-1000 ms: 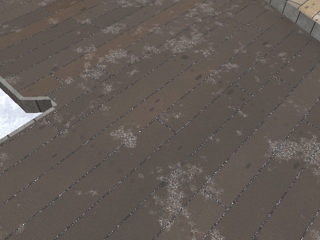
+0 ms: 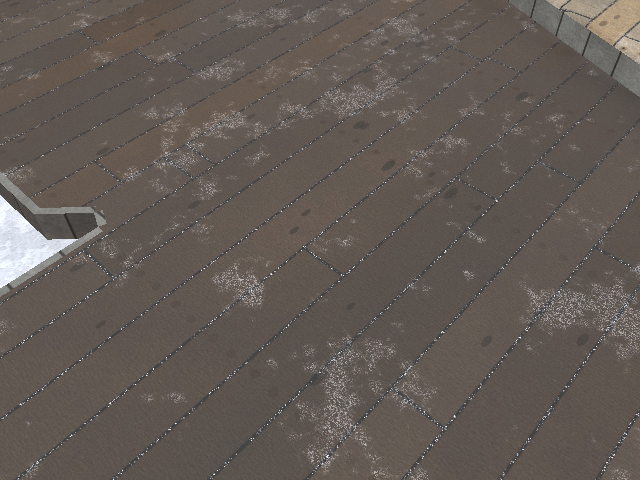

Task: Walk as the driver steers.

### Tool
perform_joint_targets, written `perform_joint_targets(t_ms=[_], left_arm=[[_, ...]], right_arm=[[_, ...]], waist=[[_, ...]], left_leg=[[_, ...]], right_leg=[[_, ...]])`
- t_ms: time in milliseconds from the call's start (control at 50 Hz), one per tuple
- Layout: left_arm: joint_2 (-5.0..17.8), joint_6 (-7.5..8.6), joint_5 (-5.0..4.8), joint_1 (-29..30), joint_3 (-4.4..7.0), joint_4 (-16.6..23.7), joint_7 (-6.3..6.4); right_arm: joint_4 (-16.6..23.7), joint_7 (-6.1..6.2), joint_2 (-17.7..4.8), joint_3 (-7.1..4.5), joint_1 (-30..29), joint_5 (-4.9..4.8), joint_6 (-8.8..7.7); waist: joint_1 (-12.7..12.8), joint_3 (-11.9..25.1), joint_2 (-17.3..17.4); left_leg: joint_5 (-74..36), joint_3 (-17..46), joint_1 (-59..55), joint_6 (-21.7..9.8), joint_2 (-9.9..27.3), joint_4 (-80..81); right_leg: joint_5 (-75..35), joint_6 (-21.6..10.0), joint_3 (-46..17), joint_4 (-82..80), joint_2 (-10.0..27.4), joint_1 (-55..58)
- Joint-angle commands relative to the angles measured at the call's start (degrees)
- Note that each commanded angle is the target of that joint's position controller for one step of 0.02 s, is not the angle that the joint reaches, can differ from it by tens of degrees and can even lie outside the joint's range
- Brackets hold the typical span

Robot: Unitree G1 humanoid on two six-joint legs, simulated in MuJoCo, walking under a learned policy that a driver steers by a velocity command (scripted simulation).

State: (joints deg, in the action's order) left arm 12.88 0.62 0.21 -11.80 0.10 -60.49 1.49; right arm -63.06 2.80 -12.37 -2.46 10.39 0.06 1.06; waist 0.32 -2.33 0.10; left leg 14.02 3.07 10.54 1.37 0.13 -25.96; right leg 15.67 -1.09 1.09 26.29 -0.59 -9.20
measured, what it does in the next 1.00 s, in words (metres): steps on the spot: left foot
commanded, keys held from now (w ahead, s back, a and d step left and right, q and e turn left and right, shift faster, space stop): shift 0.66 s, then w+shift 0.34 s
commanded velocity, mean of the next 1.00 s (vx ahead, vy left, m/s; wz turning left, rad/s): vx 0.16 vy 0.00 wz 0.00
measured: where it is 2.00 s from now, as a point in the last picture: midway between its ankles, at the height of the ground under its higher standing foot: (358, 364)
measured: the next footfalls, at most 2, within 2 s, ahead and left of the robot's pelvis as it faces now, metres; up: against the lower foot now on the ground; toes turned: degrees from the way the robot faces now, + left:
left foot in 0.98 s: +0.12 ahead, +0.17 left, +0.00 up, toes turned +4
right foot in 1.46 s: +0.53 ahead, -0.05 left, +0.00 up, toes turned -19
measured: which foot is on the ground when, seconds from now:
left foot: down 0.00-0.70, up 0.72-0.96, down 0.98-1.00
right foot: down 0.00-0.98, up 1.00-1.00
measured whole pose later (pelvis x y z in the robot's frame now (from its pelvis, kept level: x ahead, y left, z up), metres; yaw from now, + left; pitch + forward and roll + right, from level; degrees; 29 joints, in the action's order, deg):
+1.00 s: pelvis +0.07 +0.06 -0.01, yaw +0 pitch +2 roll +0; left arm 14.9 4.0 -1.7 -21.5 2.5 -57.3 0.9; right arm -58.6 0.4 -13.4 -3.4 12.0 -1.9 -7.2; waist -0.1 2.3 -2.7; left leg 17.2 -4.9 18.4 -1.7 2.2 -32.5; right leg 24.0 -1.6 -0.9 34.5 3.6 -10.8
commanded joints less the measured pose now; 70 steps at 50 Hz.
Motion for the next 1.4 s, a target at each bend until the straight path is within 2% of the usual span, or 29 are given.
perform_joint_targets(t_ms=[20,660,680,700,720,740,760,780,820,860,900,940,960,980,1000,1020,1040,1060,1080,1100,1120,1180,1200,1220,1240,1260,1320,1360,1400], left_arm=[[6.0,0.40,-0.02,-1.7,0.96,1.2,0.19],[3.7,0.33,-0.19,-7.0,0.83,-0.6,0.35],[4.0,0.14,-0.38,-9.0,1.06,-1.5,0.57],[6.8,-0.03,-1.28,-10.1,2.08,-1.4,0.78],[9.5,0.25,-1.90,-13.1,3.00,-1.5,0.79],[12.1,1.02,-2.30,-14.3,4.08,-1.3,0.85],[11.7,2.18,-1.54,-13.0,4.15,-0.1,0.83],[9.5,3.36,-0.77,-10.0,3.61,1.3,0.63],[7.2,4.39,-1.72,-6.4,3.17,3.5,-0.01],[8.8,4.35,-2.41,-6.8,3.54,4.1,0.08],[10.8,4.13,-2.61,-6.8,4.04,4.8,0.03],[11.1,3.94,-3.28,-5.5,4.22,6.1,-0.17],[9.7,4.07,-2.96,-4.4,3.79,7.0,-0.37],[6.4,4.41,-1.94,-1.2,2.76,8.6,-0.83],[-0.7,5.16,0.03,1.7,0.89,11.4,-1.42],[-2.3,6.74,-3.36,-1.1,0.64,13.7,-1.63],[1.4,7.75,-5.23,1.3,0.89,14.7,-1.96],[2.9,7.94,-4.59,3.2,0.95,15.6,-2.23],[2.7,7.45,-3.29,1.4,1.04,14.9,-2.19],[3.4,6.71,-2.53,0.7,1.54,14.8,-2.33],[3.7,5.52,-2.64,-0.5,1.93,14.2,-2.96],[3.7,2.95,-2.92,0.9,2.55,14.8,-3.20],[3.8,2.78,-2.86,3.6,2.79,15.6,-3.26],[2.9,2.84,-3.02,6.4,2.64,17.2,-3.20],[2.8,3.05,-3.06,8.4,2.71,18.0,-3.31],[2.6,3.34,-3.15,10.1,2.76,18.8,-3.68],[1.0,4.06,-2.89,14.5,2.42,21.4,-5.38],[1.6,4.59,-2.70,16.3,2.85,23.4,-6.51],[4.2,4.28,-3.33,12.7,4.04,24.1,-7.13]], right_arm=[[0.8,0.19,-5.8,-0.73,1.3,-0.01,-0.39],[-1.5,0.52,-4.0,0.42,5.7,-0.20,-0.66],[-2.3,0.57,-3.2,0.54,7.5,-0.38,-0.60],[-2.0,0.51,-3.7,0.20,7.6,-0.97,-0.73],[-0.1,0.27,-4.2,0.05,4.5,-0.95,-1.40],[2.3,-0.44,-2.9,0.38,1.1,-1.48,-2.71],[5.0,-1.10,-3.4,0.36,-3.7,-1.79,-4.00],[5.8,-1.64,-3.9,-0.09,-4.1,-1.89,-5.14],[5.7,-2.35,-3.7,-0.44,-0.9,-1.83,-6.99],[5.8,-2.39,-2.9,-0.54,-0.7,-1.83,-7.87],[5.3,-2.60,-2.3,-0.59,1.1,-2.10,-8.00],[3.3,-2.58,-2.2,-0.88,7.0,-2.19,-7.77],[1.7,-2.36,-3.1,-1.51,12.3,-2.25,-7.65],[-0.5,-2.19,-5.5,-2.65,21.7,-2.33,-7.88],[-1.0,-2.25,-10.6,-3.24,29.3,-1.25,-8.09],[0.6,-3.46,-10.7,-2.56,27.5,0.18,-9.65],[1.8,-3.87,-8.4,-1.61,20.9,-0.10,-10.38],[3.1,-4.28,-5.5,-0.62,17.1,-0.18,-10.64],[3.9,-4.56,-5.3,-0.20,14.2,-0.16,-10.32],[4.3,-4.60,-4.6,0.10,12.2,0.14,-9.99],[4.5,-4.49,-3.1,0.60,11.8,0.68,-9.73],[3.8,-3.19,-4.2,0.42,13.6,1.32,-9.91],[3.8,-2.83,-3.1,0.71,14.5,1.27,-9.91],[4.1,-2.18,-4.3,0.57,15.1,1.69,-9.88],[4.2,-1.61,-4.3,0.64,16.1,1.70,-9.86],[4.3,-1.15,-4.0,0.82,17.3,1.73,-9.80],[5.3,-0.27,-5.9,0.66,18.8,1.31,-9.13],[6.9,0.52,-9.0,0.17,18.5,1.25,-8.44],[8.1,2.03,-12.8,-0.90,19.0,1.26,-7.04]], waist=[[0.0,0.7,-0.1],[0.0,-0.5,-0.1],[0.2,2.3,-1.2],[0.8,0.6,-3.6],[2.6,-2.7,-6.8],[3.4,-5.7,-12.8],[4.1,-9.6,-11.8],[2.1,-9.6,-8.0],[-0.1,-4.8,-5.3],[-0.2,-2.2,-6.8],[-1.5,-2.4,-8.2],[-4.4,-2.6,-5.8],[-6.9,-1.6,-3.8],[-11.4,0.7,2.3],[-12.8,4.0,17.5],[-8.7,5.7,20.6],[-6.4,0.0,10.5],[-5.4,-1.0,5.8],[-3.2,0.1,3.0],[-1.6,-1.0,3.2],[-0.9,-1.4,4.1],[-1.1,-4.6,3.9],[-2.0,-6.4,2.6],[-2.5,-7.2,3.8],[-3.2,-7.9,3.0],[-3.7,-8.3,2.2],[-4.0,-8.8,1.7],[-2.4,-6.6,4.0],[2.0,-2.1,9.0]], left_leg=[[-9.6,0.5,-0.8,-1.4,0.9,3.1],[-8.3,-0.2,0.9,-1.1,0.9,3.1],[2.5,-2.9,0.5,-1.3,-1.3,1.0],[16.3,-5.3,4.6,-2.0,-3.4,-3.7],[21.6,-5.9,12.5,-2.5,-3.1,-10.0],[16.0,-7.0,18.8,-2.8,-1.5,-21.1],[14.4,-2.7,25.8,-3.4,2.8,-30.1],[12.2,-0.6,30.1,-4.1,5.3,-34.7],[7.8,-0.3,29.6,-4.7,7.4,-30.0],[5.4,-4.3,18.7,-3.7,5.3,-18.3],[4.3,-8.7,8.8,-2.5,2.1,-10.9],[0.2,-12.2,-1.5,-2.2,-0.2,-5.7],[0.3,-12.5,-8.1,-2.8,-1.3,-4.5],[2.4,-5.5,-17.8,-4.7,2.4,-1.5],[15.3,15.4,-22.0,-8.1,15.1,3.7],[34.4,45.0,-23.8,-16.2,23.5,15.8],[38.1,41.1,-22.3,-15.7,25.7,15.9],[29.6,32.2,-20.2,-13.0,23.5,13.8],[22.2,23.4,-16.9,-10.9,20.8,13.6],[16.4,16.3,-12.6,-8.9,18.6,14.4],[9.6,9.5,-9.1,-6.8,16.3,14.5],[0.4,-1.1,-3.7,-6.0,13.9,19.5],[-5.0,-6.4,-3.1,-4.3,11.5,19.8],[-5.8,-7.5,-2.4,-4.3,12.1,21.7],[-7.7,-9.4,-3.4,-3.7,12.0,22.7],[-11.0,-11.9,-4.8,-2.6,11.5,23.0],[-22.7,-16.9,-10.2,-0.6,11.9,21.5],[-51.4,-19.8,-12.6,0.8,12.3,15.9],[-78.3,-20.5,-17.1,0.7,14.4,4.8]], right_leg=[[-8.5,-0.8,-2.6,-5.2,2.5,-2.1],[-8.5,-1.2,-2.8,-5.4,2.1,-2.4],[5.5,-2.0,-2.6,-6.3,1.4,-1.0],[23.7,-4.2,-6.0,-8.1,3.0,-2.0],[37.8,-7.7,-15.0,-12.6,9.0,-2.3],[44.0,-12.1,-27.0,-19.7,18.2,-2.5],[38.6,-15.1,-34.8,-23.7,23.8,-3.6],[31.1,-14.3,-33.5,-22.7,23.8,-1.5],[21.3,-10.2,-24.3,-20.4,19.8,1.6],[15.8,-7.7,-15.1,-20.1,14.5,-2.4],[16.0,-8.5,-11.1,-18.5,12.4,-8.1],[18.9,-9.0,-9.7,-13.8,11.9,-14.8],[16.6,-8.6,-8.8,-8.8,10.9,-18.2],[7.5,-6.7,-4.7,7.3,7.6,-24.5],[9.9,-4.0,0.3,35.8,2.8,-34.7],[9.7,-5.9,-7.9,48.9,-2.6,-47.8],[4.6,-7.8,-12.3,55.7,1.8,-57.4],[-1.5,-8.6,-13.1,56.4,3.0,-58.8],[-5.8,-8.0,-12.9,54.4,5.2,-55.0],[-9.0,-7.0,-12.7,50.4,6.7,-51.6],[-10.9,-6.1,-12.0,48.5,7.5,-47.5],[-16.2,-3.3,-9.5,45.4,6.7,-45.1],[-18.1,-3.3,-7.9,42.0,5.6,-45.1],[-20.1,-3.1,-5.9,38.5,5.1,-44.8],[-22.1,-3.2,-4.8,35.6,5.1,-44.9],[-24.1,-3.8,-3.3,32.3,4.5,-44.4],[-25.2,-5.8,2.1,22.7,3.4,-41.2],[-21.9,-7.8,8.5,18.0,-0.3,-32.6],[-16.0,-9.2,12.4,18.0,-4.3,-24.6]])
Velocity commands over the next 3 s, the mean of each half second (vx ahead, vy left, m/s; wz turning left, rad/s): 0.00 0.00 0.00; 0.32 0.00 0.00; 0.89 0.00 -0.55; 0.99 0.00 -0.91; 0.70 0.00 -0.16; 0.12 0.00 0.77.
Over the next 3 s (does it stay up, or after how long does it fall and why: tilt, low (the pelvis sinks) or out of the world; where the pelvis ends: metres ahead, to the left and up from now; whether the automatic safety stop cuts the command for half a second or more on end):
stays up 1.09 -0.44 0.00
